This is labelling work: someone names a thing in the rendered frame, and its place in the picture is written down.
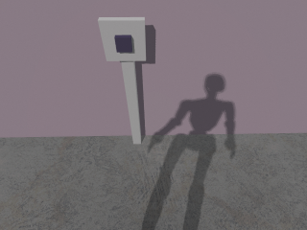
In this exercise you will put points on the button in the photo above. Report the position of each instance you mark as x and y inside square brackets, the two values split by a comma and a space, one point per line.
[123, 43]

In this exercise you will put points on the panel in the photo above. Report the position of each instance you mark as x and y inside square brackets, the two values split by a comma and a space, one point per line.
[134, 26]

